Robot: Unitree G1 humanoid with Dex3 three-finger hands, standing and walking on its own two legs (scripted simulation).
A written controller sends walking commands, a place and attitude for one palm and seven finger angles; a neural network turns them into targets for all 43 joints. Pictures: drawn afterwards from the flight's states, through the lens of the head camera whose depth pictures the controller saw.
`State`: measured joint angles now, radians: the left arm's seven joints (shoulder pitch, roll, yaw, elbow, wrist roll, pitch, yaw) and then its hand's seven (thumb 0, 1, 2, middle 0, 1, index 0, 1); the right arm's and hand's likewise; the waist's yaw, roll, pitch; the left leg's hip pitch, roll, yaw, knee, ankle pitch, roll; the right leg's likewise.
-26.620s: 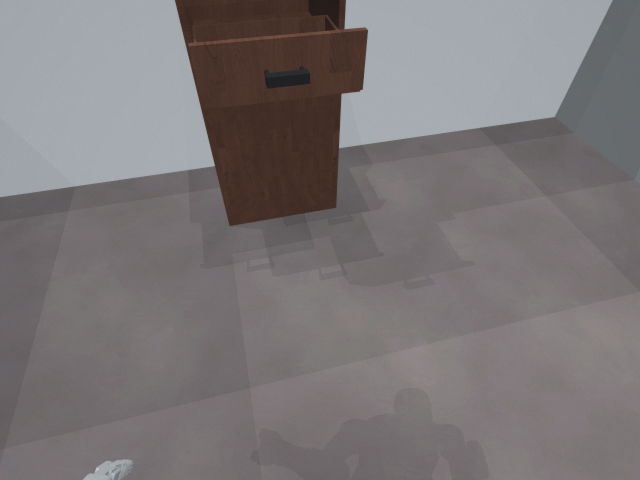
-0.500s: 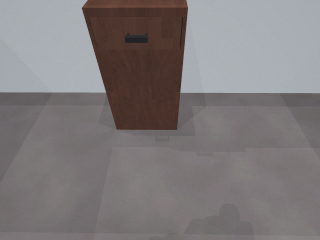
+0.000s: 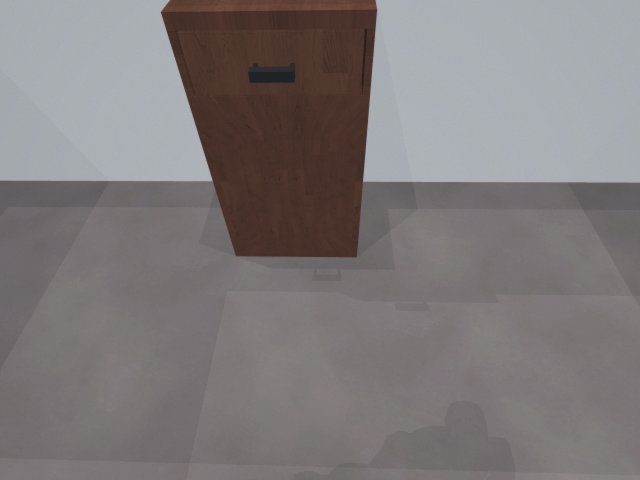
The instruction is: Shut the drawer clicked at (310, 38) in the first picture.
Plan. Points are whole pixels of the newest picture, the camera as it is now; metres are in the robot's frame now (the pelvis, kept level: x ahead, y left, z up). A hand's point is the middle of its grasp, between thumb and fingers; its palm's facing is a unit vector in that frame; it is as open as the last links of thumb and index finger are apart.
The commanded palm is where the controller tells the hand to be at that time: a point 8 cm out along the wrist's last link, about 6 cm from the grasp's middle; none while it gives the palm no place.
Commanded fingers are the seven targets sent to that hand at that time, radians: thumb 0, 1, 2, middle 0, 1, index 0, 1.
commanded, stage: look to check the result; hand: left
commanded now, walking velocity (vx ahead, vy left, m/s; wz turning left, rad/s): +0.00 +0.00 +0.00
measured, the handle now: (272, 70) +1.00 +0.17 +0.02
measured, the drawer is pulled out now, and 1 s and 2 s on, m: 0.00 0.00 0.00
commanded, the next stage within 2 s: stand and wait in 0.20 s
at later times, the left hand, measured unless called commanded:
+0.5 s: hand out of the picture +0.09 +0.22 -0.15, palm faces -0.01 -0.94 -0.33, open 7.4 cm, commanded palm none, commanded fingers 0.00 0.90 0.90 -0.20 -0.30 -0.20 -0.30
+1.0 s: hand out of the picture +0.10 +0.23 -0.15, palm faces -0.03 -0.94 -0.34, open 7.4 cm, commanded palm none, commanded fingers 0.00 0.90 0.90 -0.20 -0.30 -0.20 -0.30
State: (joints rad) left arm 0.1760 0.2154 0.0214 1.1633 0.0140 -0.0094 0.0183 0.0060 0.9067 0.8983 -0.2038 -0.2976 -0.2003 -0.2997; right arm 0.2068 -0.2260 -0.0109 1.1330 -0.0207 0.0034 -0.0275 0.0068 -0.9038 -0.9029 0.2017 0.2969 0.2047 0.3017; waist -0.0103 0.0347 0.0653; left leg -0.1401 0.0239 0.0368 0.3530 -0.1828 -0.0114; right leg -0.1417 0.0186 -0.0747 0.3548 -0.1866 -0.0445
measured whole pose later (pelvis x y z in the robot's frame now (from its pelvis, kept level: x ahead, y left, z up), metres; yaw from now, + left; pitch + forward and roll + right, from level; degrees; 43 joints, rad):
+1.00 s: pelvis +0.02 -0.01 +0.00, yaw +0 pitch -1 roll +0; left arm 0.09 0.30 0.02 1.15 0.01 -0.02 0.01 0.01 0.90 0.90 -0.21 -0.30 -0.20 -0.30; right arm 0.13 -0.32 -0.01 1.12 -0.02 0.00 -0.02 0.01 -0.90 -0.90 0.20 0.30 0.21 0.30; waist -0.02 0.03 0.06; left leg -0.09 0.04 0.04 0.29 -0.18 -0.03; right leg -0.09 0.04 -0.07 0.29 -0.18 -0.06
